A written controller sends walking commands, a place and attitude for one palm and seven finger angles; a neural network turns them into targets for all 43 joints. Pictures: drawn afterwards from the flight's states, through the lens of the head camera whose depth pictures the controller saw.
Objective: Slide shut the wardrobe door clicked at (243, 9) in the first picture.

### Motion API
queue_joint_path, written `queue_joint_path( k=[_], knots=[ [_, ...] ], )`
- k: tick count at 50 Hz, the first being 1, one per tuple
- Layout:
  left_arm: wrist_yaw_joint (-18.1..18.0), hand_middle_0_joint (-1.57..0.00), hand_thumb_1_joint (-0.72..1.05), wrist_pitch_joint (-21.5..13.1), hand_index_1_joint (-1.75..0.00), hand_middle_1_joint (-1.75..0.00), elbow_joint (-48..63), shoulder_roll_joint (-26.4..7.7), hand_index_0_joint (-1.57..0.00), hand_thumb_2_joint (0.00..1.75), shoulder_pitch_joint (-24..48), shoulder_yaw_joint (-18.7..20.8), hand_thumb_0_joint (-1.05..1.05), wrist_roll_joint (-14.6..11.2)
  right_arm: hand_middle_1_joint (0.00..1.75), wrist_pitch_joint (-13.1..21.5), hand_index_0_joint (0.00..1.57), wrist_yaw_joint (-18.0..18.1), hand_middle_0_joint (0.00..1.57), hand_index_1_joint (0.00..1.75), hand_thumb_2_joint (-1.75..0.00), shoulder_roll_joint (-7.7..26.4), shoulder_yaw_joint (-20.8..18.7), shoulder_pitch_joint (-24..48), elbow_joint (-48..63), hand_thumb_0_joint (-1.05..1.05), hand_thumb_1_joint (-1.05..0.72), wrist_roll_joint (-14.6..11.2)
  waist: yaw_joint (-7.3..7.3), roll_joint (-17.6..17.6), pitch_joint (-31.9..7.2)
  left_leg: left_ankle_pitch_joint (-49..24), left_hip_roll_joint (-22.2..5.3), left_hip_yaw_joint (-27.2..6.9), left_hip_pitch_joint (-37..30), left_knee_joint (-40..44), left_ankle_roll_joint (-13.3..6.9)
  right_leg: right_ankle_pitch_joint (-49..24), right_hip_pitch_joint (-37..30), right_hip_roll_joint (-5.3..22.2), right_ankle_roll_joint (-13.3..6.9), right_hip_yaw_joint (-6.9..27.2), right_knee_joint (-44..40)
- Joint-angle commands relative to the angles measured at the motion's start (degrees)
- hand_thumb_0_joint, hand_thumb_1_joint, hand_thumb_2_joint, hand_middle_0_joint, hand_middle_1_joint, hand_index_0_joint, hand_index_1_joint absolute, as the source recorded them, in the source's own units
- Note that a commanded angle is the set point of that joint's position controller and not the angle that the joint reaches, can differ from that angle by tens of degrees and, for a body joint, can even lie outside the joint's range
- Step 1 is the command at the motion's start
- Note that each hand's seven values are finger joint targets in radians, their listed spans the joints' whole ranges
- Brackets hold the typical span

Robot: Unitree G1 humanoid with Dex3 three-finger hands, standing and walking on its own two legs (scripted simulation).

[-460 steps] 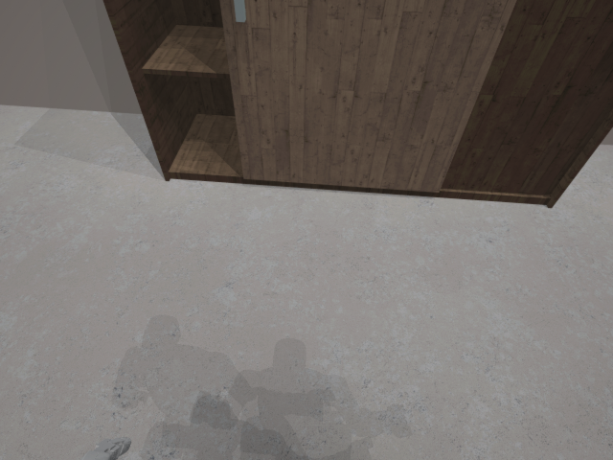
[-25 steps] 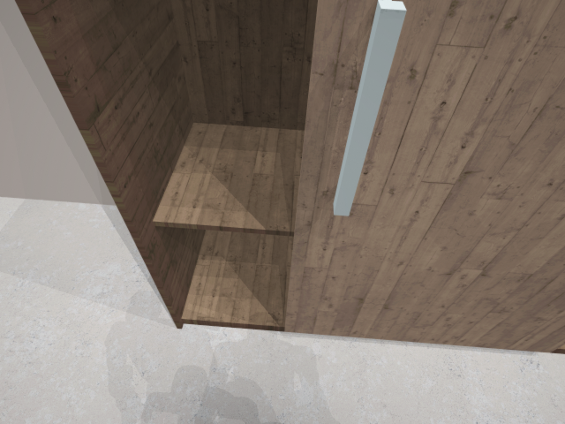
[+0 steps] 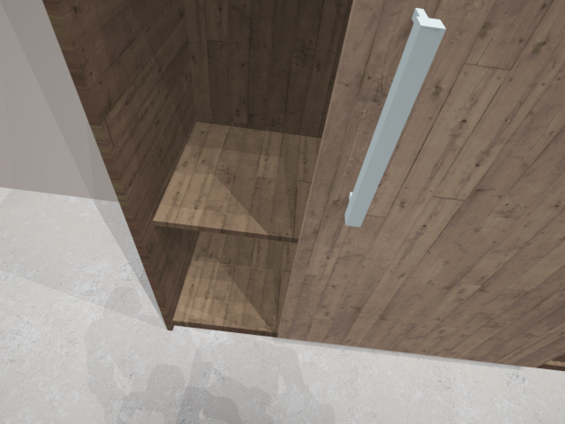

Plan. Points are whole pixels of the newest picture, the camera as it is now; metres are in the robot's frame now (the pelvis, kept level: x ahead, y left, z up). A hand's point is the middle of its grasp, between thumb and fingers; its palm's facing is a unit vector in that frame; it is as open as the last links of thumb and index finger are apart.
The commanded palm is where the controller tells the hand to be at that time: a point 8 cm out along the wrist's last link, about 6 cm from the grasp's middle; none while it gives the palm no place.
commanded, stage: look again from close up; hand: right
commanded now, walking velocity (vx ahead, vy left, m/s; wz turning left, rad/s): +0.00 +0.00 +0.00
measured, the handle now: (379, 136) +0.49 -0.10 +0.18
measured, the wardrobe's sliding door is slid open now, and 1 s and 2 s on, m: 0.37 0.37 0.37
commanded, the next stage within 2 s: raise the hand with hooked fingers in 0.66 s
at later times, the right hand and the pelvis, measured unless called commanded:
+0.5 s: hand out of the picture -0.01 -0.16 -0.17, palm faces +0.03 +0.98 -0.20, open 7.4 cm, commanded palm none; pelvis -0.01 +0.01 +0.00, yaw +0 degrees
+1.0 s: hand (431, 391) +0.18 -0.18 +0.01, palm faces +0.13 +0.99 -0.04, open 7.7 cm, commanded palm +0.10 -0.23 -0.04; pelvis -0.03 -0.01 -0.02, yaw -2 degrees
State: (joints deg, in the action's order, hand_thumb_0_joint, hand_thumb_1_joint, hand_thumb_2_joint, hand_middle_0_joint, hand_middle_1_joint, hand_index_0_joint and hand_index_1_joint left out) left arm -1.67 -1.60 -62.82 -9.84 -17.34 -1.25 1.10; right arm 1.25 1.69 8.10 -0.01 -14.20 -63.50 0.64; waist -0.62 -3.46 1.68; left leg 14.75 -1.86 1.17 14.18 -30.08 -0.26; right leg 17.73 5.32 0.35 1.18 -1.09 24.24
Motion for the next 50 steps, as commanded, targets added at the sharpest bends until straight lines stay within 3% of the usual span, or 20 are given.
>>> queue_joint_path(
  k=[1,13,15,19,29,37,38,39,40,41,42,43,44,46,47,49,50],
  knots=[
    [-0.1,-0.20,0.90,-0.4,-0.30,-0.30,0.6,-3.8,-0.20,0.90,-4.5,0.9,0.00,-0.3,0.30,0.8,0.20,0.3,0.20,0.30,-0.90,7.3,-1.2,-3.1,1.5,0.00,-0.90,-0.2,0.32,5.4,1.9,-12.6,-4.5,-5.2,-3.8,5.9,-2.4,-9.5,6.1,3.9,-2.0,2.1,-4.1],
    [-0.1,-0.20,0.90,-0.2,-0.30,-0.30,-0.6,-3.1,-0.20,0.90,-4.9,0.7,0.00,-0.4,0.30,0.7,0.20,0.2,0.20,0.30,-0.90,7.2,-1.1,-3.8,0.9,0.00,-0.90,-0.2,0.31,3.7,1.6,-10.5,-4.5,-5.5,-3.7,7.8,-2.4,-9.0,5.1,4.0,-1.7,1.9,-4.3],
    [-0.2,-0.20,0.90,0.0,-0.30,-0.30,-0.7,-2.9,-0.20,0.90,-5.0,0.7,0.00,-0.5,0.30,0.6,0.20,0.2,0.20,0.30,-0.90,7.1,-1.1,-3.9,0.8,0.00,-0.90,-0.2,0.31,5.6,2.3,-8.3,-4.2,-5.2,-3.3,8.7,-2.3,-7.2,5.4,4.1,-1.7,1.7,-4.4],
    [-0.2,-0.20,0.90,-0.2,-0.30,-0.30,-1.0,-2.9,-0.20,0.90,-5.5,0.7,0.00,-0.5,0.30,0.6,0.20,0.1,0.20,0.30,-0.90,6.8,-1.0,-4.4,0.7,0.00,-0.90,-0.2,0.25,3.5,2.1,-7.1,-4.2,-5.5,-2.9,8.8,-2.3,-7.8,5.5,4.0,-1.7,2.0,-4.6],
    [-0.3,-0.20,0.90,-0.5,-0.30,-0.30,-1.3,-2.2,-0.20,0.90,-6.6,0.7,0.00,-0.5,0.30,0.6,0.20,0.2,0.20,0.30,-0.90,6.0,-1.1,-5.3,0.5,0.00,-0.90,-0.2,0.50,3.1,2.4,-7.8,-3.9,-4.8,-3.7,8.2,-2.1,-8.6,6.3,4.3,-1.8,2.4,-4.9],
    [-0.3,-0.20,0.90,-0.4,-0.30,-0.30,-1.3,-1.7,-0.20,0.90,-7.0,0.7,0.00,-0.5,0.30,0.3,0.20,0.2,0.20,0.30,-0.90,5.2,-1.1,-6.1,0.5,0.00,-0.90,-0.1,0.62,3.8,4.1,-4.2,-3.6,-4.9,-2.5,8.7,-2.0,-6.9,7.5,4.0,-2.1,2.7,-5.3],
    [0.3,-0.20,0.90,-0.7,-0.30,-0.30,2.2,-4.8,-0.20,0.90,1.5,1.7,0.00,-0.7,0.30,1.6,0.20,2.6,0.20,0.30,-0.90,7.5,-1.2,-10.8,-1.8,0.00,-0.90,0.3,3.91,8.9,3.8,-32.2,-7.0,-6.5,-4.7,5.6,-0.9,-8.4,11.9,5.4,-0.5,-0.2,6.5],
    [-2.8,-0.20,0.90,-10.0,-0.30,-0.30,23.7,-15.2,-0.20,0.90,2.0,2.7,0.00,-3.8,0.32,14.6,0.20,1.1,0.20,0.32,-0.89,17.3,-3.5,33.2,86.7,0.00,-0.88,-12.8,-3.97,-3.9,-25.3,-19.6,-2.6,-5.5,-11.1,2.9,-0.9,-12.0,-1.7,-0.8,-2.7,0.2,-1.1],
    [-4.8,-0.20,0.90,-15.4,-0.30,-0.30,21.7,-10.1,-0.20,0.90,8.5,1.1,0.00,-4.3,0.33,14.0,0.20,4.8,0.20,0.33,-0.88,23.0,-8.5,25.4,86.8,0.00,-0.85,-9.6,-0.43,-10.9,-20.9,-9.8,0.8,-4.8,-7.7,0.8,-1.5,-10.9,-0.9,-0.6,-2.8,-3.3,0.7],
    [-4.1,-0.20,0.90,-18.5,-0.30,-0.30,22.9,-7.1,-0.20,0.90,5.0,2.1,0.00,-3.4,0.34,4.6,0.21,5.4,0.21,0.34,-0.87,3.5,1.7,-5.1,65.6,0.00,-0.83,-7.3,0.24,-8.8,-13.2,-3.1,1.5,0.1,-4.0,0.7,-2.3,-8.5,7.4,-0.3,-2.6,-1.1,-1.9],
    [-4.2,-0.20,0.90,-19.5,-0.30,-0.30,21.4,-7.8,-0.20,0.90,4.6,1.7,0.00,-5.0,0.36,1.7,0.21,5.3,0.21,0.36,-0.86,-2.9,4.7,-6.7,61.6,0.00,-0.81,-10.1,-0.81,0.6,-4.0,-1.0,1.0,2.6,0.4,2.2,-0.6,-4.1,12.6,-0.3,-2.0,1.1,-0.7],
    [-4.4,-0.20,0.90,-20.6,-0.30,-0.30,24.1,-10.3,-0.20,0.90,6.0,2.5,0.00,-4.8,0.37,5.0,0.21,4.5,0.21,0.37,-0.85,0.8,3.3,0.4,68.5,0.00,-0.78,-11.0,-2.50,7.7,1.0,4.5,0.7,2.2,5.2,3.1,0.3,0.3,14.4,-0.3,-2.6,2.8,1.2],
    [-4.3,-0.20,0.90,-21.7,-0.30,-0.30,25.1,-11.5,-0.20,0.90,5.0,3.7,0.00,-3.6,0.39,8.5,0.21,3.3,0.21,0.39,-0.84,3.5,0.2,-1.7,68.0,0.00,-0.76,-10.3,-2.82,12.9,-1.4,10.0,0.7,2.4,8.6,3.1,0.7,2.1,15.7,-1.1,-2.9,2.0,4.4],
    [-2.6,-0.20,0.90,-23.2,-0.30,-0.30,29.2,-10.9,-0.20,0.90,5.1,4.5,0.00,-2.2,0.42,14.9,0.21,-1.4,0.21,0.42,-0.82,1.8,-1.2,-7.2,63.1,0.00,-0.71,-10.6,-0.65,16.8,-2.1,15.6,0.4,2.1,13.4,-0.6,0.4,3.8,22.5,-2.5,-2.3,1.5,10.5],
    [-1.7,-0.20,0.90,-23.6,-0.30,-0.30,31.1,-10.4,-0.20,0.90,5.8,5.1,0.00,-1.8,0.43,18.9,0.22,-4.7,0.22,0.43,-0.81,-0.6,-1.3,-14.3,59.2,0.00,-0.69,-11.5,1.54,18.9,-2.2,17.5,0.3,1.9,14.8,-3.4,0.2,4.6,26.3,-2.4,-1.8,1.1,13.0],
    [0.9,-0.20,0.90,-23.2,-0.30,-0.30,34.7,-10.5,-0.20,0.90,7.3,6.1,0.00,-1.4,0.47,28.0,0.22,-12.3,0.22,0.47,-0.79,-1.1,-3.7,-21.6,57.6,0.00,-0.64,-14.6,3.59,16.1,-4.4,16.1,0.2,1.1,16.1,-9.2,-0.8,4.9,32.2,-2.9,-0.7,0.2,18.7],
    [2.3,-0.20,0.90,-22.3,-0.30,-0.30,36.1,-11.4,-0.20,0.90,7.2,6.8,0.00,-1.5,0.48,31.6,0.22,-16.7,0.22,0.48,-0.78,2.7,-7.6,-23.2,55.5,0.00,-0.62,-15.2,4.57,11.3,-5.2,12.3,-0.2,-0.3,15.4,-12.5,-2.3,3.1,33.4,-3.2,-0.1,0.0,21.6]
  ],
)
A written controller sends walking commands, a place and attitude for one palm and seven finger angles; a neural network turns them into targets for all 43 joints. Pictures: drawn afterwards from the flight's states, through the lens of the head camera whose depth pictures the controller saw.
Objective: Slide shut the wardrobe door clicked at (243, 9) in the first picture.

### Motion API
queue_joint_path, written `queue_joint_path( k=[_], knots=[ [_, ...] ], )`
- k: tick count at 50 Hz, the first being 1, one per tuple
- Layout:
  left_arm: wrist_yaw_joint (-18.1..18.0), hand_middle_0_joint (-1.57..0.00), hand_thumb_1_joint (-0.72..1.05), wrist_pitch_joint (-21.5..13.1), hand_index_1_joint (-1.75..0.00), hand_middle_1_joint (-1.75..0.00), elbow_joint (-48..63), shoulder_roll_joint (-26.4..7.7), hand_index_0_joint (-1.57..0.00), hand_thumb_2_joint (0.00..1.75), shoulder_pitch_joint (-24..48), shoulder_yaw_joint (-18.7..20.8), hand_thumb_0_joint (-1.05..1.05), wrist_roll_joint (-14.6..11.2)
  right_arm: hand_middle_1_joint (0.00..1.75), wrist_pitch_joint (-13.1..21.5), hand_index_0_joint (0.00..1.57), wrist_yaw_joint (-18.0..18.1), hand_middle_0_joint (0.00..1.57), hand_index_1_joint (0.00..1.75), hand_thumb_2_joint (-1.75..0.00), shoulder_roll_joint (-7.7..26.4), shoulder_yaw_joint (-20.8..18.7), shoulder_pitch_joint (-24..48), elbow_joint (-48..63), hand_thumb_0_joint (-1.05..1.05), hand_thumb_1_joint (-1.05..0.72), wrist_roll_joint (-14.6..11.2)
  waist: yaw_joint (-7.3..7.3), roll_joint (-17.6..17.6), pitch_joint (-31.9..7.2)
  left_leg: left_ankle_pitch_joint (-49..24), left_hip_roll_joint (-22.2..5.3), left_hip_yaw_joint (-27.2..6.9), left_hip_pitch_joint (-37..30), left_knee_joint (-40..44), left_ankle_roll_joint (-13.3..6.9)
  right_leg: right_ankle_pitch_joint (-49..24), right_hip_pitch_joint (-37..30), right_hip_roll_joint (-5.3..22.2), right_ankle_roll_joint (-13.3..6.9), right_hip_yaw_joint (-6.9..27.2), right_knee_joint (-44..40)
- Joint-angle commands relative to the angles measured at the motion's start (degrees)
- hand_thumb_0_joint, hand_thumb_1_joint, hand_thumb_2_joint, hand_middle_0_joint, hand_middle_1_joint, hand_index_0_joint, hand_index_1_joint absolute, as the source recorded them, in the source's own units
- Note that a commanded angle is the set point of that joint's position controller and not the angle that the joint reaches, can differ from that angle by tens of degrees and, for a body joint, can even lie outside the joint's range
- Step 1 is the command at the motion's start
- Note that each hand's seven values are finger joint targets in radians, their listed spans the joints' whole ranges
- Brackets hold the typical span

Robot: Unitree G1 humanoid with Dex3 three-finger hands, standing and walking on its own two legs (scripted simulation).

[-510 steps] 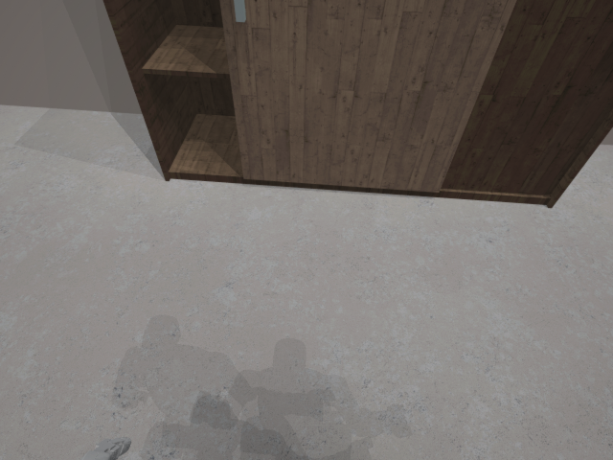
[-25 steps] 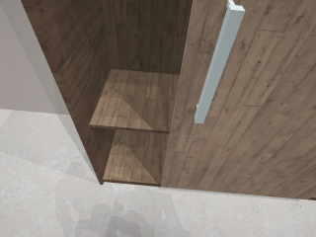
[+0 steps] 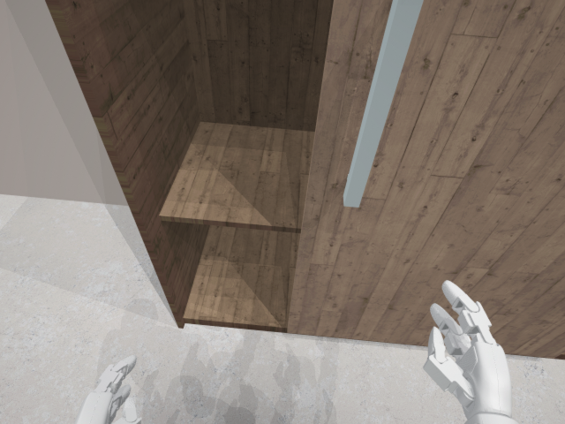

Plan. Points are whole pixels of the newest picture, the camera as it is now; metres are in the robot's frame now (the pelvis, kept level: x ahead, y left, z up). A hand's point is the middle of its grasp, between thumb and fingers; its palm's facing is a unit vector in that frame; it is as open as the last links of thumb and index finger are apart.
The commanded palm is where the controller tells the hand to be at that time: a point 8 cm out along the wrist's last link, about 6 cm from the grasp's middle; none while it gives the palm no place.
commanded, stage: raise the hand with hooked fingers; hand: right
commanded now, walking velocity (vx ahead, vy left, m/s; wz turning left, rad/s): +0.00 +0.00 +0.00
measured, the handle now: (371, 113) +0.52 -0.08 +0.20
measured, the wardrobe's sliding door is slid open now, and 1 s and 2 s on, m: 0.37 0.37 0.37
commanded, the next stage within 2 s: move the hooked fingers beside the handle in 1.86 s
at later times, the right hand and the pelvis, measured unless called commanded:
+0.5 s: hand (462, 375) +0.21 -0.20 +0.04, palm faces -0.04 +1.00 -0.06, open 10.5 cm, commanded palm +0.17 -0.26 +0.05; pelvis -0.01 -0.01 -0.03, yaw -2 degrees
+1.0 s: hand (530, 327) +0.25 -0.26 +0.11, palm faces +0.06 +1.00 -0.07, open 13.4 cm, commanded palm +0.22 -0.31 +0.12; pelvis +0.01 -0.01 +0.00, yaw -1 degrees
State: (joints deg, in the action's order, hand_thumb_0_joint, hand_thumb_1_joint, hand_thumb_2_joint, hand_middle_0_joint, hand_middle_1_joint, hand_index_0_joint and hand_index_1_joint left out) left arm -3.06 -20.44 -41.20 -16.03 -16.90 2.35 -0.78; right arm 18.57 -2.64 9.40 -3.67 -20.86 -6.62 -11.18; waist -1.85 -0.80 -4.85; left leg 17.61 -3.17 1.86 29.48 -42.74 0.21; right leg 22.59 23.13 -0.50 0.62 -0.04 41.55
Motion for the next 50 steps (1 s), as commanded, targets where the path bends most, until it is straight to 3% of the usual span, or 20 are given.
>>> queue_joint_path(
  k=[1,2,5,7,10,11,13,15,18,21,23,25,27,29,35,37,39,42,47,50],
  knots=[
    [4.3,-0.20,0.90,-2.5,-0.30,-0.30,17.2,-5.5,-0.20,0.90,8.3,3.6,0.00,0.3,0.50,16.1,0.22,-14.5,0.22,0.50,-0.77,4.1,-6.6,-16.6,1.2,0.00,-0.60,-3.3,6.46,6.1,-1.3,6.8,0.7,-1.0,0.4,-2.1,-3.0,-2.3,17.7,-2.8,0.0,-1.9,6.1],
    [4.3,-0.20,0.90,-1.3,-0.30,-0.30,19.4,-5.6,-0.20,0.90,9.7,3.7,0.00,0.1,0.51,14.7,0.22,-15.1,0.22,0.51,-0.76,6.1,-8.3,-17.1,2.5,0.00,-0.57,-2.5,7.41,5.9,-3.3,5.4,0.9,-1.2,0.2,-3.5,-2.8,-2.2,19.3,-3.0,-0.6,-2.8,6.5],
    [3.5,-0.20,0.90,3.2,-0.30,-0.30,25.2,-5.2,-0.20,0.90,10.7,3.0,0.00,-0.4,0.55,7.0,0.23,-13.6,0.23,0.55,-0.73,6.3,-7.0,-12.4,15.2,0.00,-0.50,-2.8,7.47,1.7,-6.1,2.8,1.9,-0.5,-0.2,-5.7,-2.6,-2.8,18.8,-3.2,-1.3,-2.6,5.8],
    [2.4,-0.20,0.90,4.9,-0.30,-0.30,26.5,-4.3,-0.20,0.90,9.0,2.4,0.00,-0.6,0.58,4.6,0.23,-10.0,0.23,0.58,-0.71,6.5,-7.1,-7.5,22.1,0.00,-0.46,-2.6,5.43,-1.3,-7.2,1.2,2.5,0.0,1.0,-6.3,-2.3,-3.4,17.6,-2.2,-1.3,-1.6,6.1],
    [1.3,-0.20,0.90,5.7,-0.30,-0.30,25.7,-4.2,-0.20,0.90,5.0,1.8,0.00,0.4,0.63,7.7,0.24,-6.3,0.24,0.63,-0.68,8.9,-7.3,2.2,33.9,0.00,-0.39,-1.3,1.92,-1.8,-11.1,-5.6,3.6,-0.1,3.1,-9.0,-2.0,-9.1,14.5,-0.7,-1.8,0.6,9.8],
    [1.2,-0.20,0.90,5.7,-0.30,-0.30,25.2,-3.9,-0.20,0.90,4.3,1.6,0.00,0.5,0.64,8.8,0.24,-6.3,0.24,0.64,-0.67,8.4,-6.6,2.5,35.4,0.00,-0.36,-0.7,1.61,-4.5,-12.7,-7.0,3.5,0.3,3.6,-9.2,-2.1,-10.9,12.5,-0.4,-1.8,1.0,10.2],
    [1.0,-0.20,0.90,4.8,-0.30,-0.30,23.6,-4.1,-0.20,0.90,4.0,0.5,0.00,0.3,0.68,10.4,0.24,-8.1,0.24,0.68,-0.65,6.8,-3.1,3.9,34.9,0.00,-0.32,-0.7,-0.40,-6.7,-10.7,-4.9,3.7,1.4,6.8,-8.9,-1.8,-9.9,11.4,0.1,-1.6,1.9,10.4],
    [0.3,-0.20,0.90,3.9,-0.30,-0.30,21.8,-5.1,-0.20,0.90,4.5,-0.5,0.00,0.0,0.70,9.3,0.25,-11.2,0.25,0.70,-0.63,7.3,-1.5,7.5,30.6,0.00,-0.27,-1.9,-2.23,-4.2,-6.9,-0.7,4.3,1.4,8.2,-7.3,-1.7,-5.4,13.1,0.4,-1.9,3.0,10.3],
    [-0.7,-0.20,0.90,2.9,-0.30,-0.30,21.2,-5.4,-0.20,0.90,5.2,-1.0,0.00,-1.3,0.75,3.9,0.25,-14.7,0.25,0.75,-0.60,10.1,-4.8,5.5,24.9,0.00,-0.20,-3.0,-0.81,-1.4,-8.6,5.8,3.8,1.1,4.2,-3.7,-1.1,0.2,14.4,0.0,-1.9,3.4,7.4],
    [-1.1,-0.20,0.90,2.9,-0.30,-0.30,21.3,-4.9,-0.20,0.90,7.1,-1.5,0.00,-1.9,0.80,-2.8,0.25,-15.6,0.25,0.80,-0.57,12.8,-10.4,2.4,22.8,0.00,-0.13,-4.9,2.09,-1.8,-11.2,4.1,3.3,1.6,-1.5,-2.1,-1.2,-2.5,13.5,-0.4,-1.6,3.0,4.7],
    [-1.2,-0.20,0.90,2.7,-0.30,-0.30,20.9,-3.9,-0.20,0.90,8.0,-1.4,0.00,-1.7,0.82,-5.0,0.26,-14.5,0.26,0.82,-0.55,13.1,-13.5,0.5,22.7,0.00,-0.08,-6.4,3.42,0.9,-11.8,1.1,3.0,1.8,-5.1,-1.2,-1.0,-5.7,13.1,-0.3,-1.5,2.9,3.3],
    [-1.0,-0.20,0.90,2.6,-0.30,-0.30,20.2,-3.7,-0.20,0.90,8.7,-1.8,0.00,-1.2,0.86,-5.4,0.26,-13.5,0.26,0.86,-0.53,14.4,-15.7,1.4,23.2,0.00,-0.04,-7.1,4.31,0.3,-9.7,-1.1,3.3,2.4,-6.2,-1.3,-1.4,-8.2,12.7,-0.3,-1.3,3.0,2.3],
    [-0.8,-0.20,0.90,1.9,-0.30,-0.30,19.5,-3.5,-0.20,0.90,7.6,-1.6,0.00,-1.2,0.88,-4.0,0.27,-12.6,0.27,0.88,-0.51,14.1,-16.2,1.7,24.0,0.00,0.01,-7.2,3.97,-1.0,-9.1,-1.2,3.1,2.5,-6.1,-0.4,-1.2,-8.4,11.6,-0.1,-1.0,2.5,1.2],
    [-0.6,-0.20,0.90,1.2,-0.30,-0.30,18.8,-4.0,-0.20,0.90,6.9,-1.2,0.00,-1.4,0.92,-2.5,0.27,-12.3,0.27,0.92,-0.49,14.0,-16.4,2.2,23.1,0.00,0.06,-7.2,3.32,0.7,-7.6,0.5,3.0,2.2,-5.5,0.9,-1.0,-7.1,11.5,0.0,-1.1,2.4,0.6],
    [-1.3,-0.20,0.90,-0.6,-0.30,-0.30,17.6,-6.1,-0.20,0.90,5.6,-1.1,0.00,-1.9,1.00,-1.5,0.28,-15.4,0.28,1.00,-0.43,16.8,-17.2,8.2,20.4,0.00,0.20,-8.2,2.43,-0.7,-5.1,1.7,3.0,1.1,-6.9,4.0,-1.1,-6.3,9.0,-0.2,-1.4,2.0,-1.3],
    [-1.5,-0.20,0.90,-1.3,-0.30,-0.30,17.1,-6.3,-0.20,0.90,5.1,-1.0,0.00,-2.0,1.03,-1.7,0.28,-16.2,0.28,1.03,-0.41,18.3,-18.2,9.9,21.2,0.00,0.24,-8.3,2.61,-3.3,-7.3,-0.9,2.9,1.5,-8.4,4.4,-1.1,-7.9,6.1,-0.1,-1.5,2.0,-2.3],
    [-1.6,-0.20,0.90,-1.9,-0.30,-0.30,16.8,-6.4,-0.20,0.90,5.0,-1.1,0.00,-2.0,1.07,-1.9,0.29,-16.2,0.29,1.07,-0.39,18.8,-18.6,11.0,22.0,0.00,0.29,-8.3,2.87,-5.0,-8.1,-4.4,3.0,2.1,-9.6,4.4,-1.2,-10.5,3.9,-0.1,-1.3,2.2,-3.2],
    [-1.7,-0.20,0.90,-1.8,-0.30,-0.30,16.0,-6.9,-0.20,0.90,4.9,-1.4,0.00,-2.0,1.11,-3.4,0.29,-16.9,0.29,1.11,-0.36,20.3,-20.6,13.5,18.6,0.00,0.36,-9.2,2.88,-2.9,-5.8,-6.2,3.3,2.2,-11.0,5.7,-1.2,-11.3,3.6,-0.1,-1.3,2.3,-4.3],
    [-2.0,-0.20,0.90,-1.4,-0.30,-0.30,15.9,-7.0,-0.20,0.90,5.4,-1.9,0.00,-2.1,1.18,-6.2,0.30,-19.3,0.30,1.18,-0.31,22.3,-22.6,18.6,15.7,0.00,0.48,-10.0,3.52,-4.5,-6.4,-10.3,3.5,2.2,-14.1,7.3,-1.4,-14.3,0.4,-0.2,-1.3,1.9,-6.3],
    [-2.2,-0.20,0.90,-1.1,-0.30,-0.30,15.6,-7.3,-0.20,0.90,5.4,-2.5,0.00,-2.0,1.20,-8.3,0.30,-20.7,0.30,1.20,-0.30,23.7,-23.6,21.3,12.9,0.00,0.50,-10.3,3.62,-3.1,-5.0,-11.7,3.9,2.2,-14.9,8.4,-1.4,-15.3,-0.6,-0.1,-1.4,2.0,-7.0]
  ],
)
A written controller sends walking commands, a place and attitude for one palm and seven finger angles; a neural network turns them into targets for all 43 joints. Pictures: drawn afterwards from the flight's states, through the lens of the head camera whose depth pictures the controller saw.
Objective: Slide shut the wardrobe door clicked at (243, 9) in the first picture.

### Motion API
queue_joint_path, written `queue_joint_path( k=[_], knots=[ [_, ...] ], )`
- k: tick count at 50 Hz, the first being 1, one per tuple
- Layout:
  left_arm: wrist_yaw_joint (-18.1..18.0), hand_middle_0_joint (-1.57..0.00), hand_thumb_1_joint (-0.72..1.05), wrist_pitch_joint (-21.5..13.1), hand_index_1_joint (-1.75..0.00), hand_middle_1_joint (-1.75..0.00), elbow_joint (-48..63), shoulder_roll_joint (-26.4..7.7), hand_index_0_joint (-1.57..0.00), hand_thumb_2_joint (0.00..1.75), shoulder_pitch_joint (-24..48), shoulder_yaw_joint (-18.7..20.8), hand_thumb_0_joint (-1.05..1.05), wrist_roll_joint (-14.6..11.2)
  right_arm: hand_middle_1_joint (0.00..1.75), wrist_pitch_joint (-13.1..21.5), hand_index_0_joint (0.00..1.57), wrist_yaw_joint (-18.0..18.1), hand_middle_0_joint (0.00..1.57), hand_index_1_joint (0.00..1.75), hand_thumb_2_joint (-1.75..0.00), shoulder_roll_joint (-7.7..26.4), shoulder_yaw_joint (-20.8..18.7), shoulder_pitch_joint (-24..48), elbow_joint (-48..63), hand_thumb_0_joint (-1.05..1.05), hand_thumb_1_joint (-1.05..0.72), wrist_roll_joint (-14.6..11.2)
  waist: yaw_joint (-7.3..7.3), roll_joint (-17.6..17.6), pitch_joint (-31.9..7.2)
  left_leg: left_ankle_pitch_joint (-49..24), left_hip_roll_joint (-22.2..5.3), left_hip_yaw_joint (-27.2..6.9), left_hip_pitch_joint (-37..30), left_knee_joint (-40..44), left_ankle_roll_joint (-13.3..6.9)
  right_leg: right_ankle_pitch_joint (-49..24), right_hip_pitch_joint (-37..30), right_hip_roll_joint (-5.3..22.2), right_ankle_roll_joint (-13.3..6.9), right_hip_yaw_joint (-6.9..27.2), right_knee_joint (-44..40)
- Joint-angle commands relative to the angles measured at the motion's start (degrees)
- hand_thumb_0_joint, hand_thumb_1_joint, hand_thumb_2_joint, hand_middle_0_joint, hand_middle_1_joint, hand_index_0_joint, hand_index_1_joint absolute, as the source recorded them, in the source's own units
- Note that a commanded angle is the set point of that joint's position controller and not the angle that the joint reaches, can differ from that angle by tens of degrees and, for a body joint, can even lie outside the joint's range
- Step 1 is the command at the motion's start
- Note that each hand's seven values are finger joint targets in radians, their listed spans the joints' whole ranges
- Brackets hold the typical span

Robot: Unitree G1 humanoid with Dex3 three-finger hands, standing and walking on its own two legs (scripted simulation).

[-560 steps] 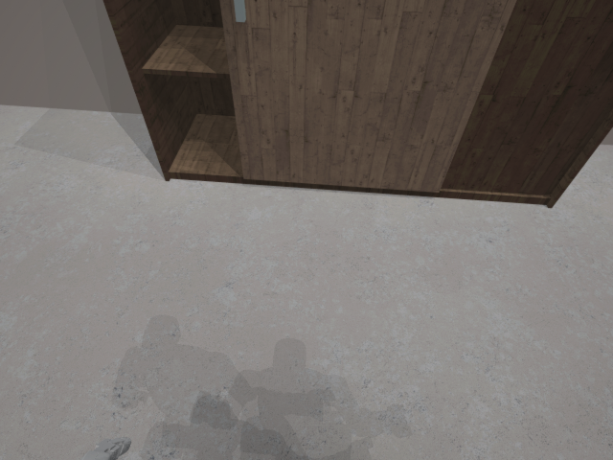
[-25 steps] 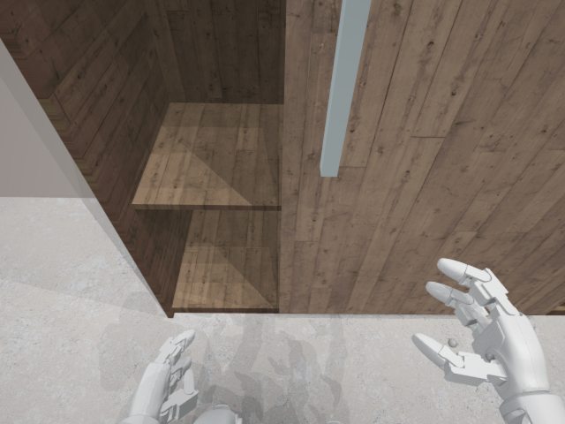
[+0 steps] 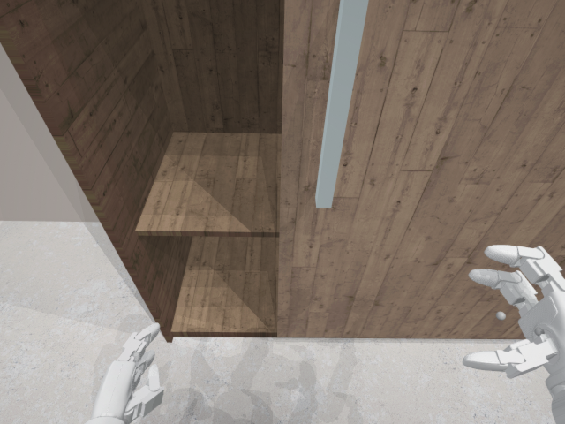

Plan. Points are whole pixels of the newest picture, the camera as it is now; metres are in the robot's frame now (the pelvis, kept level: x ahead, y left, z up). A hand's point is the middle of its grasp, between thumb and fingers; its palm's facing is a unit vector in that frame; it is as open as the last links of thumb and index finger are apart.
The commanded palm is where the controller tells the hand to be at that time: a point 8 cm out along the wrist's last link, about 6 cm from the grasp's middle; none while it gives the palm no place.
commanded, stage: raise the hand with hooked fingers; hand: right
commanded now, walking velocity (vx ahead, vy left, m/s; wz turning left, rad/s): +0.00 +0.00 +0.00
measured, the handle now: (333, 113) +0.51 -0.05 +0.20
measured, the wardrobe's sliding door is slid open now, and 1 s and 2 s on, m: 0.37 0.37 0.37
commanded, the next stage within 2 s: move the hooked fingers beside the handle in 0.86 s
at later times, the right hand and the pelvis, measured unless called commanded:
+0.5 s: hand (533, 256) +0.29 -0.27 +0.16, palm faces +0.05 +1.00 -0.06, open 14.0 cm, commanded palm +0.25 -0.31 +0.16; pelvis +0.01 +0.00 +0.02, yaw +1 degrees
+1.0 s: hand (522, 262) +0.28 -0.26 +0.16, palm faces +0.07 +1.00 -0.06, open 14.0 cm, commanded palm +0.26 -0.30 +0.16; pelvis +0.00 +0.01 +0.02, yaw +0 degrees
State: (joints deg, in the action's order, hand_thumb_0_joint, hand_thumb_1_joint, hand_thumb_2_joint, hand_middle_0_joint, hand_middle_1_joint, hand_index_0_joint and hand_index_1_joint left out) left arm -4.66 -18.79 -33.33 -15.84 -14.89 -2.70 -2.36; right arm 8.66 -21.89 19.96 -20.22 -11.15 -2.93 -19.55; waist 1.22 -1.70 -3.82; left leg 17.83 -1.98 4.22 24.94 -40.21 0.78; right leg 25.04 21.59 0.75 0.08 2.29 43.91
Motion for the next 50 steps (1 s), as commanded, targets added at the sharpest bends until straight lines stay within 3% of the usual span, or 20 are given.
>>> queue_joint_path(
  k=[1,3,6,10,11,14,17,22,29,30,34,36,40,43,45,48,50],
  knots=[
    [-0.8,-0.20,0.90,-2.6,-0.30,-0.30,7.7,-7.3,-0.20,0.90,3.9,2.4,0.00,-0.6,1.20,1.1,0.30,-2.0,0.30,1.20,-0.30,12.9,-6.6,13.7,9.0,0.00,0.50,-2.1,0.25,-2.3,-5.7,-11.7,2.5,-0.2,-10.4,6.4,-1.9,-17.2,0.8,-1.4,-0.8,-0.3,-10.0],
    [-1.0,-0.20,0.90,-2.6,-0.30,-0.30,7.6,-7.2,-0.20,0.90,4.1,2.3,0.00,-0.6,1.20,0.4,0.30,-2.7,0.30,1.20,-0.30,13.7,-7.2,16.3,8.9,0.00,0.50,-2.0,0.31,-3.7,-7.4,-12.1,2.5,-0.3,-11.1,6.9,-1.8,-17.7,-1.2,-1.3,-0.9,-0.4,-10.6],
    [-1.3,-0.20,0.90,-2.2,-0.30,-0.30,7.1,-7.2,-0.20,0.90,4.4,1.9,0.00,-0.6,1.20,-0.8,0.30,-3.3,0.30,1.20,-0.30,15.1,-8.3,19.5,6.9,0.00,0.50,-2.1,0.08,-1.2,-6.1,-11.8,2.6,-0.5,-11.8,8.3,-1.7,-17.3,-1.4,-1.3,-1.0,-0.3,-11.4],
    [-1.6,-0.20,0.90,-1.7,-0.30,-0.30,6.5,-7.2,-0.20,0.90,4.8,1.5,0.00,-0.6,1.20,-1.9,0.30,-3.9,0.30,1.20,-0.30,18.1,-10.6,22.9,3.7,0.00,0.50,-1.9,0.63,-3.3,-5.9,-11.0,2.5,-0.8,-12.5,9.4,-1.9,-17.0,-2.6,-1.2,-0.9,-0.5,-12.6],
    [-1.7,-0.20,0.90,-1.7,-0.30,-0.30,6.6,-7.1,-0.20,0.90,5.1,1.3,0.00,-0.8,1.20,-1.9,0.30,-4.1,0.30,1.20,-0.30,17.9,-9.8,25.5,4.4,0.00,0.50,-1.8,0.11,-2.6,-5.6,-10.3,2.4,-0.6,-12.6,9.9,-1.8,-16.4,-2.8,-1.2,-1.0,-0.2,-13.3],
    [-2.0,-0.20,0.90,-1.8,-0.30,-0.30,6.5,-7.0,-0.20,0.90,5.2,1.3,0.00,-0.8,1.20,-2.4,0.30,-4.4,0.30,1.20,-0.30,19.1,-10.5,28.1,3.8,0.00,0.50,-1.6,0.34,-4.3,-7.0,-11.8,2.3,-0.5,-13.7,10.3,-1.9,-17.9,-4.9,-1.1,-1.0,-0.1,-14.2],
    [-2.1,-0.20,0.90,-1.5,-0.30,-0.30,6.1,-7.2,-0.20,0.90,5.0,1.3,0.00,-0.8,1.20,-3.1,0.30,-4.6,0.30,1.20,-0.30,21.3,-12.3,29.8,1.3,0.00,0.50,-1.4,0.52,-2.6,-7.3,-12.8,2.3,-0.6,-15.0,11.0,-1.9,-18.7,-5.1,-1.1,-1.1,-0.1,-14.9],
    [-1.5,-0.20,0.90,-1.0,-0.30,-0.30,6.2,-7.5,-0.20,0.90,5.0,1.6,0.00,-1.0,1.20,-4.9,0.30,-6.1,0.30,1.20,-0.30,18.4,-10.1,26.8,-3.2,0.00,0.50,-1.7,0.80,-0.9,-5.1,-12.9,2.1,-0.6,-14.3,11.3,-1.7,-18.5,-4.1,-1.1,-1.1,-0.6,-15.4],
    [-1.2,-0.20,0.90,-1.6,-0.30,-0.30,6.6,-7.3,-0.20,0.90,4.9,2.1,0.00,-0.6,1.20,-3.1,0.30,-3.9,0.30,1.20,-0.30,21.1,-13.7,27.4,3.7,0.00,0.50,-1.5,1.45,-3.1,-9.6,-16.2,2.1,-0.4,-16.7,10.9,-1.8,-22.2,-7.0,-1.1,-1.0,-0.8,-15.6],
    [-1.2,-0.20,0.90,-1.6,-0.30,-0.30,6.2,-7.4,-0.20,0.90,4.9,2.0,0.00,-0.5,1.20,-2.8,0.30,-3.3,0.30,1.20,-0.30,22.0,-14.1,27.0,3.8,0.00,0.50,-1.2,1.58,-3.7,-8.5,-15.8,2.2,-0.7,-16.7,11.2,-1.8,-21.9,-6.7,-1.0,-1.0,-1.1,-15.5],
    [-1.7,-0.20,0.90,-2.0,-0.30,-0.30,5.6,-7.1,-0.20,0.90,4.6,2.1,0.00,-0.6,1.20,-2.4,0.30,-2.9,0.30,1.20,-0.30,20.3,-12.7,28.5,3.1,0.00,0.50,-0.6,0.85,-5.0,-8.0,-16.4,2.0,-0.5,-16.1,11.6,-1.8,-21.9,-7.7,-1.1,-1.0,-1.3,-16.2],
    [-1.9,-0.20,0.90,-1.8,-0.30,-0.30,5.3,-7.2,-0.20,0.90,4.8,1.9,0.00,-0.7,1.20,-2.9,0.30,-3.1,0.30,1.20,-0.30,19.2,-11.3,28.8,1.6,0.00,0.50,-0.5,0.35,-2.5,-5.1,-14.5,2.2,-0.5,-15.1,12.3,-1.6,-19.7,-6.5,-1.0,-1.2,-1.2,-16.7],
    [-2.1,-0.20,0.90,-1.6,-0.30,-0.30,5.2,-7.5,-0.20,0.90,4.9,1.9,0.00,-0.7,1.20,-3.5,0.30,-4.3,0.30,1.20,-0.30,19.6,-11.5,27.9,-0.4,0.00,0.50,-0.8,0.63,-0.7,-5.9,-13.9,2.0,-0.8,-15.6,12.5,-1.5,-19.0,-6.3,-1.1,-1.3,-1.3,-16.3],
    [-2.1,-0.20,0.90,-1.7,-0.30,-0.30,5.5,-7.2,-0.20,0.90,5.5,1.8,0.00,-0.7,1.20,-3.2,0.30,-4.6,0.30,1.20,-0.30,19.8,-11.5,29.3,1.0,0.00,0.50,-0.9,0.73,-3.3,-7.1,-13.9,1.9,-1.1,-15.8,12.4,-1.6,-18.8,-6.9,-1.3,-1.3,-1.3,-16.3],
    [-2.1,-0.20,0.90,-1.5,-0.30,-0.30,5.4,-7.2,-0.20,0.90,5.2,1.8,0.00,-0.7,1.20,-3.3,0.30,-4.4,0.30,1.20,-0.30,19.7,-11.7,28.3,-0.2,0.00,0.50,-1.2,0.72,-0.6,-6.2,-12.8,2.0,-1.2,-15.6,12.8,-1.4,-18.0,-6.1,-1.1,-1.3,-1.3,-16.1],
    [-2.2,-0.20,0.90,-1.7,-0.30,-0.30,5.7,-7.1,-0.20,0.90,5.7,1.8,0.00,-0.8,1.20,-2.9,0.30,-4.2,0.30,1.20,-0.30,19.9,-11.5,29.9,1.3,0.00,0.50,-0.8,0.66,-2.6,-6.8,-12.4,1.9,-1.0,-15.3,12.5,-1.5,-17.7,-6.6,-1.3,-1.3,-1.1,-16.5],
    [-2.4,-0.20,0.90,-1.7,-0.30,-0.30,5.2,-6.9,-0.20,0.90,5.5,1.6,0.00,-0.9,1.20,-2.9,0.30,-3.7,0.30,1.20,-0.30,18.2,-9.1,33.0,1.0,0.00,0.50,-0.5,-0.24,-2.5,-5.8,-11.4,2.0,-1.4,-14.3,13.0,-1.3,-16.5,-6.7,-1.2,-1.3,-1.4,-16.2]
  ],
)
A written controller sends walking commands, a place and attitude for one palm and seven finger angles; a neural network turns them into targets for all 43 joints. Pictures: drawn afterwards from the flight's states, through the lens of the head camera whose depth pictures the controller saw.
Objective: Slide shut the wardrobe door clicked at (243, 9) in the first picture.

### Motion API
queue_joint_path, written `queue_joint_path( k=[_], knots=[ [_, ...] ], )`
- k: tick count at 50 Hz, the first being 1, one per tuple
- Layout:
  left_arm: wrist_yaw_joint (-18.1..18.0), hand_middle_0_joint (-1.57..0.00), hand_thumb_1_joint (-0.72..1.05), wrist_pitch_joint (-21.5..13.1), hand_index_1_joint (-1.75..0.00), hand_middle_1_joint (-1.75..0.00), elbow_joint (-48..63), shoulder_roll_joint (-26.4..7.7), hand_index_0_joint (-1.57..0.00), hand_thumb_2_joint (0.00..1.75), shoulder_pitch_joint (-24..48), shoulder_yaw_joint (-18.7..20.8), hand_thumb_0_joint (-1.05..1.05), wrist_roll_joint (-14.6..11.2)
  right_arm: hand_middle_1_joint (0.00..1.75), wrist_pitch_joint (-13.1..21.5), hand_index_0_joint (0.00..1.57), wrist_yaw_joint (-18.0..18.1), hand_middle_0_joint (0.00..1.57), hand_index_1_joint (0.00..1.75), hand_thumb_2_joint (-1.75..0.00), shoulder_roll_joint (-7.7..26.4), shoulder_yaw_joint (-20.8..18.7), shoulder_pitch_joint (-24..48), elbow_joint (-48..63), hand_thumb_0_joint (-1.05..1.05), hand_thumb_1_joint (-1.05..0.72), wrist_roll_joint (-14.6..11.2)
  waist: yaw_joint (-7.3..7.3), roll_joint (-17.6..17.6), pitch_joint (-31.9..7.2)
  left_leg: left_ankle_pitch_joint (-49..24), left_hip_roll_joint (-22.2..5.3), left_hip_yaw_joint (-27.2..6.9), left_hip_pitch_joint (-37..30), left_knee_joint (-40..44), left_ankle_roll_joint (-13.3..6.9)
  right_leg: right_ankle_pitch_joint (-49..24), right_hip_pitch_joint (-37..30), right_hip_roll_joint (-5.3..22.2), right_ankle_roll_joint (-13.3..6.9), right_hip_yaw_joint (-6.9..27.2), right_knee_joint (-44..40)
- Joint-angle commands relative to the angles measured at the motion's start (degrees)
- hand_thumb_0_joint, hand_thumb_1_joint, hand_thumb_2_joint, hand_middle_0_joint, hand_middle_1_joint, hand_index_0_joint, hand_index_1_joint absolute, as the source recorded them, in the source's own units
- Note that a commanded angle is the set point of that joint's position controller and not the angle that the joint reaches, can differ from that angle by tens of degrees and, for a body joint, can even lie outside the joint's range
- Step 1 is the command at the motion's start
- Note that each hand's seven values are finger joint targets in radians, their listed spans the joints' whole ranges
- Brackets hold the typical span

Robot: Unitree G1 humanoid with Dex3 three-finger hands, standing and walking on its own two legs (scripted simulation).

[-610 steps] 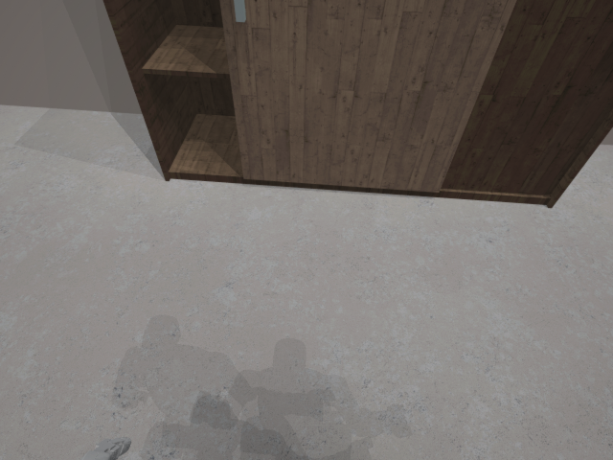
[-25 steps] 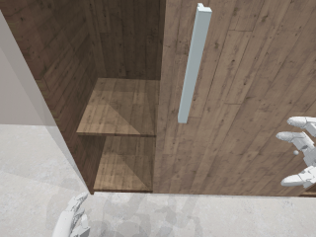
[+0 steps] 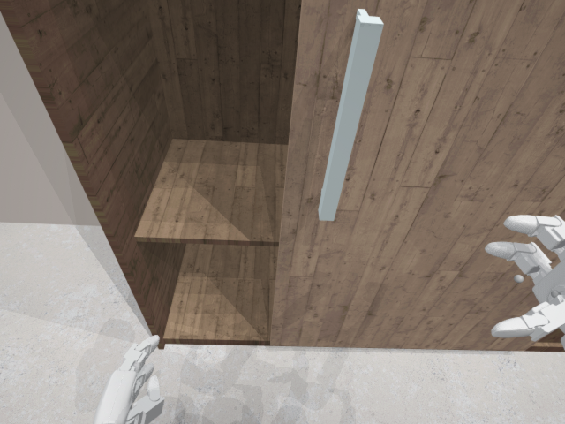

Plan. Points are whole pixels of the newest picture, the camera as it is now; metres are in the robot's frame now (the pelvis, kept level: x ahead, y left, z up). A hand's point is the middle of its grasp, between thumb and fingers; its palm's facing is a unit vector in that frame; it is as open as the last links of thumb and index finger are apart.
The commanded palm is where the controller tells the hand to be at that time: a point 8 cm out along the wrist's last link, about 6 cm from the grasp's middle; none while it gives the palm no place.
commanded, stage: move the hooked fingers beside the handle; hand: right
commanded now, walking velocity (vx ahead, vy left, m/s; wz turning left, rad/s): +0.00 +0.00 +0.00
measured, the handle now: (341, 131) +0.51 -0.07 +0.19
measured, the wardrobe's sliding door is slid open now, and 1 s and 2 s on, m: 0.37 0.37 0.37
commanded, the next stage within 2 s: none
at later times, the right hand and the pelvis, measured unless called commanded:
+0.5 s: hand (462, 238) +0.34 -0.23 +0.13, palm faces +0.02 +1.00 -0.02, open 14.0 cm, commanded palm +0.32 -0.28 +0.13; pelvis +0.00 +0.00 +0.00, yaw +1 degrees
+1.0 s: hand (424, 220) +0.38 -0.19 +0.13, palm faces +0.00 +1.00 -0.02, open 14.0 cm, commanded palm +0.36 -0.24 +0.13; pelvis +0.01 -0.01 +0.00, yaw +1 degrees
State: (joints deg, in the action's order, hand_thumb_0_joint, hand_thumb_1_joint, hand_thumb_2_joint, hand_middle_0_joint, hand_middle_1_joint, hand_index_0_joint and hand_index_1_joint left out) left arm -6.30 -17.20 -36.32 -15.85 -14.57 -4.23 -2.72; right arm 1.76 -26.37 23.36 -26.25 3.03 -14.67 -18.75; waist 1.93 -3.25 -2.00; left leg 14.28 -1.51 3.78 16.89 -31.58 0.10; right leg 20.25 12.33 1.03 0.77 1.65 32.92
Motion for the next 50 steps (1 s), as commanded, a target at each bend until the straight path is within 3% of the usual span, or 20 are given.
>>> queue_joint_path(
  k=[1,4,10,11,12,14,16,17,20,24,25,29,32,34,35,37,40,44,45,50],
  knots=[
    [-0.9,-0.20,0.90,-3.3,-0.30,-0.30,8.0,-6.9,-0.20,0.90,5.3,3.1,0.00,-0.5,1.20,4.1,0.30,1.0,0.30,1.20,-0.30,14.0,-1.9,20.8,11.8,0.00,0.50,-1.2,-1.42,-0.8,-6.8,-6.5,1.5,-1.0,-5.5,4.6,-0.6,-10.5,3.1,-1.6,-2.0,-0.4,-5.5],
    [-1.4,-0.20,0.90,-3.1,-0.30,-0.30,7.1,-7.3,-0.20,0.90,4.6,3.2,0.00,-0.6,1.20,4.4,0.30,1.3,0.30,1.20,-0.30,14.9,-1.9,23.8,7.9,0.00,0.50,-0.4,-1.98,0.1,-6.8,-4.9,1.3,-1.3,-4.6,4.7,-0.5,-9.2,3.5,-1.6,-2.1,-0.5,-5.2],
    [-1.4,-0.20,0.90,-2.6,-0.30,-0.30,7.1,-7.2,-0.20,0.90,4.1,3.3,0.00,-0.3,1.20,5.3,0.30,2.0,0.30,1.20,-0.30,16.9,-2.6,27.8,4.3,0.00,0.50,0.6,-1.33,-0.4,-11.0,-7.9,1.0,-1.9,-7.1,3.5,-0.7,-11.8,3.9,-1.5,-1.9,-0.8,-4.2],
    [-1.3,-0.20,0.90,-2.7,-0.30,-0.30,7.5,-7.0,-0.20,0.90,4.5,3.2,0.00,-0.3,1.20,5.7,0.30,2.1,0.30,1.20,-0.30,15.5,-1.3,28.8,5.5,0.00,0.50,0.7,-1.38,-1.9,-11.5,-8.9,0.9,-1.6,-7.3,3.2,-0.8,-12.4,3.7,-1.7,-1.9,-0.6,-4.5],
    [-1.2,-0.20,0.90,-2.8,-0.30,-0.30,7.6,-6.8,-0.20,0.90,4.3,3.3,0.00,-0.3,1.20,5.7,0.30,2.1,0.30,1.20,-0.30,14.2,-0.6,28.4,4.6,0.00,0.50,0.5,-1.43,-0.7,-11.6,-10.0,1.0,-1.3,-7.2,2.9,-0.8,-13.1,3.4,-1.6,-1.9,-0.7,-4.4],
    [-1.0,-0.20,0.90,-2.5,-0.30,-0.30,7.6,-7.0,-0.20,0.90,3.8,3.4,0.00,-0.3,1.20,5.4,0.30,2.5,0.30,1.20,-0.30,14.3,-0.9,27.3,3.3,0.00,0.50,0.8,-1.08,-1.3,-11.9,-12.0,1.0,-1.1,-7.1,2.3,-1.0,-14.7,3.7,-1.5,-1.8,-0.9,-4.4],
    [-0.8,-0.20,0.90,-2.1,-0.30,-0.30,7.5,-7.2,-0.20,0.90,3.4,3.6,0.00,-0.4,1.20,4.9,0.30,3.2,0.30,1.20,-0.30,13.6,-0.3,27.7,1.7,0.00,0.50,0.9,-1.36,2.0,-10.3,-10.9,1.0,-1.0,-6.5,2.6,-0.7,-13.6,5.2,-1.3,-1.9,-0.8,-4.6],
    [-0.7,-0.20,0.90,-2.1,-0.30,-0.30,7.6,-7.2,-0.20,0.90,3.3,3.7,0.00,-0.4,1.20,4.9,0.30,3.5,0.30,1.20,-0.30,12.9,0.4,28.7,2.4,0.00,0.50,1.1,-1.41,1.2,-11.3,-11.7,0.9,-1.0,-6.5,2.4,-0.7,-14.3,4.6,-1.4,-1.9,-0.9,-4.5],
    [-0.2,-0.20,0.90,-1.6,-0.30,-0.30,7.7,-7.3,-0.20,0.90,2.5,3.9,0.00,-0.1,1.20,4.7,0.30,4.9,0.30,1.20,-0.30,15.0,-2.0,26.1,2.1,0.00,0.50,1.6,-0.54,1.5,-12.7,-13.1,0.9,-1.1,-7.8,2.2,-0.8,-15.8,4.9,-1.3,-1.8,-1.3,-4.3],
    [-0.2,-0.20,0.90,-1.1,-0.30,-0.30,7.6,-6.9,-0.20,0.90,2.2,4.0,0.00,-0.2,1.20,5.5,0.30,6.1,0.30,1.20,-0.30,12.7,0.1,30.3,2.7,0.00,0.50,1.9,-1.74,1.5,-12.6,-12.5,0.9,-1.4,-6.9,2.3,-0.7,-14.5,5.0,-1.3,-1.9,-1.5,-4.6],
    [-0.2,-0.20,0.90,-0.9,-0.30,-0.30,7.4,-7.1,-0.20,0.90,1.9,4.1,0.00,-0.2,1.20,5.9,0.30,6.4,0.30,1.20,-0.30,14.2,-0.6,31.4,2.8,0.00,0.50,2.4,-1.61,1.3,-12.7,-12.2,1.0,-1.6,-7.3,2.4,-0.8,-14.5,5.1,-1.2,-1.9,-1.6,-4.5],
    [-0.2,-0.20,0.90,-0.9,-0.30,-0.30,7.1,-6.6,-0.20,0.90,1.3,4.2,0.00,-0.2,1.20,6.7,0.30,7.0,0.30,1.20,-0.30,10.9,2.9,34.5,3.7,0.00,0.50,2.9,-2.45,-1.4,-14.8,-14.4,1.1,-1.4,-7.0,2.0,-0.9,-16.4,2.8,-1.3,-1.8,-1.6,-4.5],
    [0.0,-0.20,0.90,-0.5,-0.30,-0.30,6.5,-6.7,-0.20,0.90,0.7,4.3,0.00,-0.2,1.20,6.3,0.30,7.8,0.30,1.20,-0.30,9.3,4.2,35.3,1.4,0.00,0.50,3.1,-2.92,2.0,-13.7,-14.4,1.2,-1.2,-6.4,2.2,-0.8,-15.9,3.5,-1.2,-1.9,-1.4,-4.6],
    [0.2,-0.20,0.90,-0.3,-0.30,-0.30,6.5,-6.7,-0.20,0.90,0.6,4.3,0.00,-0.1,1.20,6.1,0.30,8.5,0.30,1.20,-0.30,9.0,4.3,35.3,1.0,0.00,0.50,3.4,-2.50,0.7,-15.0,-15.9,1.0,-1.3,-6.9,1.8,-1.0,-17.5,3.0,-1.2,-1.7,-1.5,-4.5],
    [0.4,-0.20,0.90,0.0,-0.30,-0.30,6.2,-6.9,-0.20,0.90,0.2,4.4,0.00,0.0,1.20,6.0,0.30,9.0,0.30,1.20,-0.30,10.2,3.3,34.8,0.0,0.00,0.50,3.7,-2.30,2.0,-14.7,-16.2,1.1,-1.2,-7.4,1.9,-1.0,-17.9,3.6,-1.1,-1.7,-1.5,-4.4],
    [0.9,-0.20,0.90,0.2,-0.30,-0.30,6.8,-6.2,-0.20,0.90,0.7,4.4,0.00,0.0,1.20,6.4,0.30,9.6,0.30,1.20,-0.30,7.8,5.4,35.2,2.3,0.00,0.50,4.2,-2.02,-0.7,-15.5,-17.8,1.0,-1.1,-7.7,1.4,-1.2,-19.8,2.6,-1.2,-1.5,-1.6,-4.6],
    [1.4,-0.20,0.90,0.6,-0.30,-0.30,6.6,-6.3,-0.20,0.90,0.2,4.6,0.00,0.4,1.20,6.6,0.30,11.1,0.30,1.20,-0.30,7.7,4.9,33.5,2.5,0.00,0.50,4.7,-1.52,1.7,-16.8,-21.0,1.1,-0.7,-9.0,0.8,-1.1,-23.6,2.2,-0.9,-1.4,-1.6,-4.3],
    [2.0,-0.20,0.90,1.2,-0.30,-0.30,6.6,-5.9,-0.20,0.90,0.7,4.6,0.00,0.3,1.20,6.5,0.30,12.4,0.30,1.20,-0.30,5.7,5.7,33.1,2.2,0.00,0.50,4.9,-1.68,1.6,-15.2,-21.2,1.0,-0.9,-8.3,1.1,-1.1,-23.0,2.5,-0.9,-1.2,-2.1,-4.7],
    [2.0,-0.20,0.90,1.7,-0.30,-0.30,6.2,-6.2,-0.20,0.90,0.3,4.6,0.00,0.4,1.20,6.5,0.30,12.9,0.30,1.20,-0.30,7.1,4.8,33.6,1.4,0.00,0.50,5.3,-1.94,3.4,-14.2,-20.6,1.2,-0.8,-8.3,1.3,-1.1,-22.1,3.3,-0.8,-1.4,-1.9,-4.6],
    [1.9,-0.20,0.90,2.3,-0.30,-0.30,5.9,-5.5,-0.20,0.90,0.8,4.5,0.00,0.1,1.20,7.3,0.30,14.1,0.30,1.20,-0.30,2.8,10.4,42.4,2.5,0.00,0.50,6.3,-3.70,-0.3,-14.0,-16.0,1.3,-1.1,-5.4,2.1,-1.3,-18.0,1.7,-0.9,-1.3,-1.9,-4.8]
  ],
)
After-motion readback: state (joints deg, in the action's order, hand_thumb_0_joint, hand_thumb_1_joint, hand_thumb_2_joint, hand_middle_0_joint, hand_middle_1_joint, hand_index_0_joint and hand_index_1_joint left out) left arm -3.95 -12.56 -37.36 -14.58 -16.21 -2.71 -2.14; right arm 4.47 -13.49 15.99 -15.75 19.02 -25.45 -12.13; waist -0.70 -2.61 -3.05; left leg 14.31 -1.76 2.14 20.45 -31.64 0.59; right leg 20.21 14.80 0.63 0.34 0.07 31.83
